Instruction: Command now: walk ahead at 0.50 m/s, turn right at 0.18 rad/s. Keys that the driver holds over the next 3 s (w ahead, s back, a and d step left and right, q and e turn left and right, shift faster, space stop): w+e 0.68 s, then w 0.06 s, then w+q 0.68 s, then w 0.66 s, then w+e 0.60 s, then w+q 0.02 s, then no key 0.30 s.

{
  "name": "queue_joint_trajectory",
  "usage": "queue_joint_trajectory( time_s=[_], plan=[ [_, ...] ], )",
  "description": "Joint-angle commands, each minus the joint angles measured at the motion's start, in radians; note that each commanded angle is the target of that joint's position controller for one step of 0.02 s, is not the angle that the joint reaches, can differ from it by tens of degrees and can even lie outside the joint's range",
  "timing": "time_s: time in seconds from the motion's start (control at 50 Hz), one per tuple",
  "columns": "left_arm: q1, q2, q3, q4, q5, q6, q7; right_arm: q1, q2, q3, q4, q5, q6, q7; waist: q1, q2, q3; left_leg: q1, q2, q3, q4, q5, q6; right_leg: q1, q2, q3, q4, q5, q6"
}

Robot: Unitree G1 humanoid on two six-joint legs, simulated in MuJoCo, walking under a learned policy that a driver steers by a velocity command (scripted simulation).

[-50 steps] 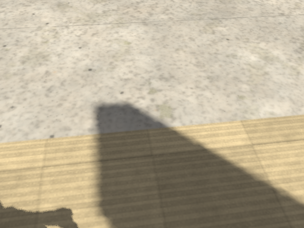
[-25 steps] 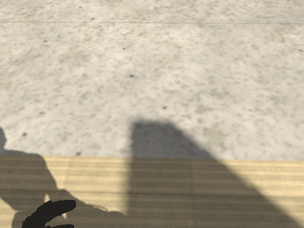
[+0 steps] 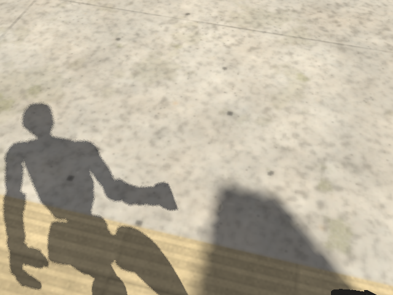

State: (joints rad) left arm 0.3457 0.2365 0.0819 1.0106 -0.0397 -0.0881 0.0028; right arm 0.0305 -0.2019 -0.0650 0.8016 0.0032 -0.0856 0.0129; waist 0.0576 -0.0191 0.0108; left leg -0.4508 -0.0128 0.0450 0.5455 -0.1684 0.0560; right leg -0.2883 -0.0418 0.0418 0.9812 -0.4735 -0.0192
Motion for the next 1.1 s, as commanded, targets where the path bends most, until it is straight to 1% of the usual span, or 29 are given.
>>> queue_joint_trajectory(
  time_s=[0.02, 0.04, 0.08, 0.16, 0.26, 0.36, 0.42, 0.44, 0.46, 0.48, 0.5, 0.52, 0.54, 0.56, 0.58, 0.6, 0.64, 0.7, 0.76, 0.8, 0.9, 0.94, 0.98, 1.0, 1.02, 1.04, 1.06, 1.08, 1.1],
  plan=[
    [-0.090, 0.119, 0.021, -0.092, -0.008, -0.029, 0.010, 0.228, -0.133, -0.039, 0.013, 0.000, -0.010, -0.008, -0.135, 0.114, -0.156, 0.572, 0.333, -0.400, -0.275, 0.031, 0.172, -0.506, -0.064, 0.064, 0.268, 0.113, -0.041],
    [-0.108, 0.106, 0.026, -0.093, 0.002, -0.021, 0.018, 0.179, -0.097, -0.030, 0.014, -0.002, -0.016, -0.005, -0.109, 0.106, -0.102, 0.481, 0.298, -0.325, -0.310, 0.070, 0.154, -0.477, -0.083, 0.065, 0.219, 0.171, -0.037],
    [-0.082, 0.068, 0.026, -0.089, -0.002, 0.003, 0.018, 0.167, -0.070, -0.026, 0.037, -0.012, -0.028, -0.003, -0.067, 0.122, -0.072, 0.399, 0.266, -0.227, -0.357, 0.146, 0.129, -0.409, -0.099, 0.072, 0.175, 0.237, -0.042],
    [-0.155, 0.037, 0.024, -0.117, 0.003, 0.026, 0.011, 0.209, -0.109, -0.036, 0.085, -0.018, -0.034, -0.021, -0.054, 0.079, -0.012, 0.380, 0.274, -0.095, -0.389, 0.323, 0.119, -0.487, -0.078, 0.096, 0.055, 0.371, -0.032],
    [-0.302, 0.025, 0.008, -0.169, 0.018, 0.028, -0.020, 0.220, -0.130, -0.036, 0.110, -0.011, -0.031, -0.036, -0.082, 0.073, 0.041, 0.344, 0.237, 0.067, -0.423, 0.308, 0.082, -0.413, -0.052, 0.009, -0.212, 0.600, -0.032],
    [-0.441, 0.027, -0.007, -0.242, 0.016, 0.037, -0.054, 0.312, -0.163, -0.046, 0.153, 0.003, -0.006, -0.042, -0.119, 0.058, 0.088, 0.533, 0.293, 0.128, -0.354, 0.432, 0.074, -0.460, -0.032, -0.066, -0.326, 0.495, -0.062],
    [-0.406, 0.070, 0.010, -0.269, 0.015, 0.041, -0.069, 0.290, -0.212, -0.058, 0.140, 0.013, 0.012, -0.051, -0.066, 0.117, 0.025, 0.585, 0.301, 0.166, -0.186, 0.873, 0.047, -0.306, 0.047, -0.158, -0.339, 0.326, -0.110],
    [-0.324, 0.099, 0.024, -0.259, 0.014, 0.044, -0.067, 0.276, -0.233, -0.063, 0.133, 0.012, 0.020, -0.055, -0.017, 0.138, -0.020, 0.584, 0.297, 0.173, -0.062, 1.005, 0.036, -0.199, 0.084, -0.179, -0.345, 0.279, -0.131],
    [-0.170, 0.147, 0.050, -0.223, 0.013, 0.046, -0.061, 0.252, -0.239, -0.063, 0.125, 0.017, 0.025, -0.058, 0.067, 0.129, -0.094, 0.523, 0.267, 0.186, 0.133, 0.997, 0.012, 0.013, 0.118, -0.177, -0.425, 0.335, -0.165],
    [-0.006, 0.230, 0.085, -0.188, 0.018, 0.052, -0.041, 0.246, -0.230, -0.058, 0.104, 0.006, 0.018, -0.061, 0.132, 0.044, -0.189, 0.271, 0.222, 0.184, 0.439, 0.695, -0.031, 0.335, 0.025, 0.009, -0.448, 0.370, -0.219],
    [-0.011, 0.310, 0.090, -0.193, 0.013, 0.046, -0.034, 0.329, -0.068, -0.010, 0.054, -0.025, -0.011, -0.037, 0.005, -0.212, -0.264, -0.196, -0.003, 0.091, 0.796, -0.336, -0.091, 0.660, -0.230, 0.570, -0.528, 0.271, -0.402],
    [0.051, 0.259, 0.070, -0.204, 0.028, 0.041, -0.031, 0.240, -0.127, -0.015, 0.029, 0.017, -0.060, -0.017, 0.063, -0.144, -0.382, -0.309, -0.029, -0.136, 0.914, -0.409, -0.070, 0.734, -0.284, 0.779, -0.668, 0.214, -0.432],
    [0.010, 0.202, 0.055, -0.207, 0.034, 0.030, -0.026, 0.150, -0.162, -0.025, 0.000, 0.048, -0.081, -0.010, 0.070, -0.104, -0.261, -0.393, 0.027, -0.151, 0.889, -0.316, -0.046, 0.659, -0.252, 0.627, -0.680, 0.285, -0.373],
    [-0.068, 0.160, 0.044, -0.225, 0.023, 0.021, -0.026, 0.132, -0.163, -0.023, 0.003, 0.038, -0.088, -0.016, 0.025, -0.013, -0.174, -0.355, 0.075, -0.147, 0.793, -0.229, -0.034, 0.503, -0.205, 0.490, -0.682, 0.382, -0.333],
    [-0.138, 0.133, 0.036, -0.242, 0.021, 0.015, -0.027, 0.125, -0.169, -0.033, 0.008, 0.012, -0.083, -0.026, -0.019, 0.032, -0.118, -0.282, 0.103, -0.136, 0.709, -0.191, -0.043, 0.350, -0.170, 0.405, -0.693, 0.486, -0.308],
    [-0.166, 0.110, 0.025, -0.256, 0.026, 0.010, -0.024, 0.139, -0.176, -0.041, 0.006, 0.003, -0.069, -0.029, -0.053, 0.038, -0.104, -0.209, 0.123, -0.141, 0.660, -0.170, -0.052, 0.255, -0.145, 0.356, -0.715, 0.550, -0.299],
    [-0.158, 0.127, 0.025, -0.260, 0.023, 0.007, -0.015, 0.141, -0.154, -0.043, -0.014, -0.006, -0.043, -0.032, -0.082, 0.027, -0.080, -0.163, 0.128, -0.129, 0.560, -0.157, -0.079, 0.158, -0.130, 0.327, -0.743, 0.588, -0.297],
    [-0.118, 0.171, 0.035, -0.258, 0.021, 0.008, 0.005, 0.040, -0.121, -0.030, -0.051, -0.019, -0.027, -0.037, -0.061, -0.003, -0.038, -0.163, 0.106, -0.093, 0.347, -0.002, -0.112, 0.068, -0.085, 0.241, -0.761, 0.626, -0.271],
    [-0.068, 0.153, 0.029, -0.238, 0.020, 0.013, 0.011, -0.048, -0.089, -0.011, -0.066, -0.015, -0.030, -0.022, -0.012, -0.047, -0.030, -0.074, 0.068, -0.066, 0.107, 0.243, -0.100, 0.030, -0.028, 0.152, -0.749, 0.589, -0.208],
    [-0.026, 0.148, 0.025, -0.218, 0.022, 0.008, 0.006, -0.092, -0.095, -0.005, -0.076, 0.000, -0.032, -0.010, 0.021, -0.068, -0.016, -0.052, 0.062, -0.059, 0.041, 0.341, -0.083, 0.054, -0.052, 0.161, -0.758, 0.509, -0.195],
    [0.047, 0.171, 0.026, -0.177, 0.033, 0.013, 0.010, -0.189, -0.139, -0.001, -0.128, 0.011, -0.040, 0.018, 0.051, -0.057, 0.030, -0.227, 0.061, -0.062, -0.023, 0.168, -0.004, 0.339, -0.170, 0.204, -0.680, 0.626, -0.184],
    [0.021, 0.184, 0.029, -0.180, 0.036, 0.021, 0.016, -0.132, -0.155, -0.005, -0.121, 0.014, -0.042, 0.030, 0.010, -0.071, -0.001, -0.151, 0.029, -0.034, -0.044, 0.081, 0.033, 0.385, -0.172, 0.164, -0.609, 0.860, -0.160],
    [-0.034, 0.190, 0.026, -0.197, 0.038, 0.027, 0.018, 0.087, -0.203, -0.033, -0.058, 0.010, -0.038, 0.030, -0.108, -0.066, -0.139, 0.170, -0.024, -0.005, -0.072, 0.130, 0.087, 0.334, -0.113, 0.084, -0.387, 1.152, -0.124],
    [-0.060, 0.172, 0.015, -0.223, 0.050, 0.023, 0.020, 0.259, -0.255, -0.048, -0.026, 0.001, -0.033, 0.026, -0.178, 0.008, -0.252, 0.447, 0.105, -0.183, -0.053, 0.201, 0.154, 0.156, -0.068, 0.046, -0.135, 0.958, -0.093],
    [0.044, 0.096, -0.008, -0.235, 0.050, 0.001, 0.009, 0.339, -0.327, -0.067, -0.017, 0.000, -0.026, 0.028, -0.140, 0.256, -0.346, 0.796, 0.313, -0.628, -0.109, 0.076, 0.328, -0.256, 0.108, -0.017, 0.242, 0.312, 0.002],
    [0.014, 0.130, -0.010, -0.240, 0.043, -0.023, -0.003, 0.347, -0.253, -0.048, -0.007, 0.022, -0.015, 0.027, -0.156, 0.255, -0.345, 0.852, 0.337, -0.804, -0.223, -0.101, 0.327, -0.427, 0.110, 0.079, 0.327, -0.050, -0.002],
    [-0.076, 0.174, 0.000, -0.269, 0.016, -0.039, -0.012, 0.273, -0.214, -0.037, -0.029, 0.023, -0.009, 0.020, -0.157, 0.179, -0.194, 0.739, 0.310, -0.699, -0.249, -0.171, 0.282, -0.516, 0.053, 0.095, 0.345, 0.017, -0.008],
    [-0.141, 0.169, -0.003, -0.283, 0.016, -0.047, -0.011, 0.216, -0.201, -0.032, -0.052, 0.011, -0.005, 0.017, -0.140, 0.071, -0.110, 0.596, 0.272, -0.600, -0.271, -0.116, 0.256, -0.500, 0.015, 0.076, 0.295, 0.087, -0.011],
    [-0.165, 0.164, 0.001, -0.292, 0.037, -0.050, -0.006, 0.182, -0.185, -0.026, -0.061, 0.007, -0.003, 0.017, -0.110, 0.012, -0.052, 0.473, 0.241, -0.540, -0.293, -0.020, 0.242, -0.466, -0.010, 0.063, 0.210, 0.129, -0.002]
  ],
)
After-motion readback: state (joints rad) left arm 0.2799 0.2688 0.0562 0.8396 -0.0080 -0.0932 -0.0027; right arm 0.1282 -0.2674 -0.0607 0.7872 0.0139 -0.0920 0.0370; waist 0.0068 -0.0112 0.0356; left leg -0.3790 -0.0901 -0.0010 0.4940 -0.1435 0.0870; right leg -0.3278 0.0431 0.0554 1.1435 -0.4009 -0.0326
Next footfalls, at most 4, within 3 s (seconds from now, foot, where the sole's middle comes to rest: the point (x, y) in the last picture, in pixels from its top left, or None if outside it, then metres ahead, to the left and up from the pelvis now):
0.48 right None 0.40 -0.16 -0.77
1.00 left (239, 215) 0.74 -0.10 -0.77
1.48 right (303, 174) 0.94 -0.36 -0.77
1.94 left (242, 121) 1.21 -0.12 -0.77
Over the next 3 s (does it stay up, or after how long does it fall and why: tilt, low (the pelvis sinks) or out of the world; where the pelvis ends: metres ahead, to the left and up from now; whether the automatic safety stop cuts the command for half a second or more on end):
stays up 1.58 -0.34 -0.01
